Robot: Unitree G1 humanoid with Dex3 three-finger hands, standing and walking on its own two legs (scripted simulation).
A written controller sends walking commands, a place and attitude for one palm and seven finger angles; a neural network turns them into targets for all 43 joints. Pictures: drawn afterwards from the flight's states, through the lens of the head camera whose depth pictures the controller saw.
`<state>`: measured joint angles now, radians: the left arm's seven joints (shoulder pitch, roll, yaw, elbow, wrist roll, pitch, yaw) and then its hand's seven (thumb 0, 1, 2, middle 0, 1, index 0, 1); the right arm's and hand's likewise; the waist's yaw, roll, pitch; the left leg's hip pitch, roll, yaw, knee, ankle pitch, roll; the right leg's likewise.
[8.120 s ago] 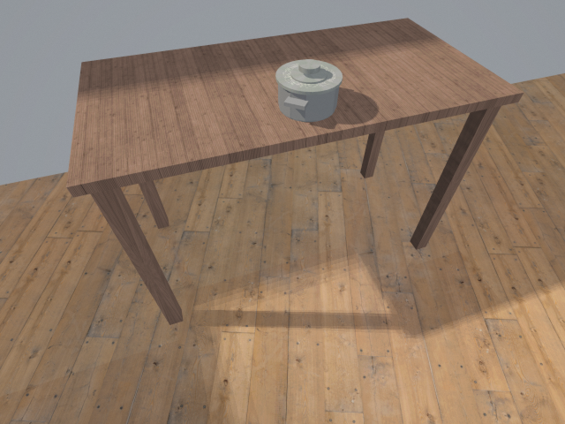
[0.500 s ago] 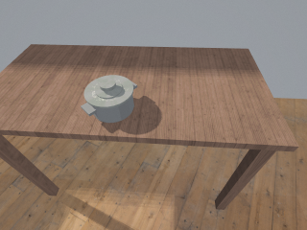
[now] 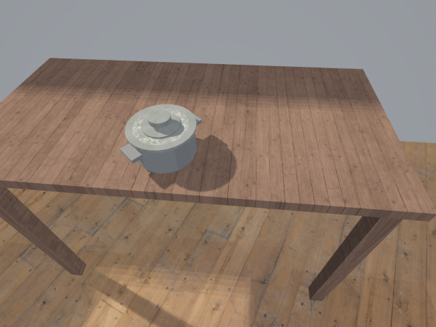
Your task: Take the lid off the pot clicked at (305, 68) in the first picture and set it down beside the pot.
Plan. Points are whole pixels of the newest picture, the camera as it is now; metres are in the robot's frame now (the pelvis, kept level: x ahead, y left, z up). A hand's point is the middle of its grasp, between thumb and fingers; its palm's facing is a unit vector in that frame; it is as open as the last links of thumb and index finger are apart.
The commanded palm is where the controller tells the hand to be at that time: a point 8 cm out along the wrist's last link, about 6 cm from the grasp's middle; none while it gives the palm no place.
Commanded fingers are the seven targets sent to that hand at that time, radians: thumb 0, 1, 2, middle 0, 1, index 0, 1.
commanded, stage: look again from close up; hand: left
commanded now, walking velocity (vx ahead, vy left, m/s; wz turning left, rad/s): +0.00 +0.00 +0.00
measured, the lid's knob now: (159, 118) +0.52 +0.16 +0.10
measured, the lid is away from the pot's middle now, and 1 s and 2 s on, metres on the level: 0.00 0.00 0.00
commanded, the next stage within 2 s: lift the closed hand beside the body in 0.76 s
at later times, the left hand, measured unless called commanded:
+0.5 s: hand out of the picture +0.04 +0.19 -0.17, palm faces +0.01 -0.98 -0.21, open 7.4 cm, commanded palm none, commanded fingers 0.00 0.90 0.90 -0.20 -0.30 -0.20 -0.30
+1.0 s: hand out of the picture +0.14 +0.20 -0.09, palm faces +0.18 -0.94 -0.30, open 7.0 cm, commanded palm +0.11 +0.25 -0.04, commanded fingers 0.00 0.90 0.90 -0.55 -0.68 -0.55 -0.68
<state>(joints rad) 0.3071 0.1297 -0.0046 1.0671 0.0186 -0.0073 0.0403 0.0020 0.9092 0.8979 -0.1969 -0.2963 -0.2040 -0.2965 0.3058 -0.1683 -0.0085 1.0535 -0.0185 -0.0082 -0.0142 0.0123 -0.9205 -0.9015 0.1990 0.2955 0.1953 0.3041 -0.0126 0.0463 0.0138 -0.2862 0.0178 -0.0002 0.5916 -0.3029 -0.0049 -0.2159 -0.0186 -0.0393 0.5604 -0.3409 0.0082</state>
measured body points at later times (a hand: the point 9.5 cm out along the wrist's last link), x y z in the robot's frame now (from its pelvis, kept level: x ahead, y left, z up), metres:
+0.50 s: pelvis +0.02 +0.01 +0.00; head +0.04 +0.01 +0.45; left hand +0.04 +0.24 -0.15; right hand +0.06 -0.22 -0.15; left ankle +0.01 +0.12 -0.73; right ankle -0.03 -0.12 -0.73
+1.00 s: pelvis +0.02 +0.01 +0.01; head +0.03 +0.00 +0.46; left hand +0.12 +0.25 -0.07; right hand +0.10 -0.23 -0.13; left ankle +0.01 +0.12 -0.73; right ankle -0.03 -0.12 -0.73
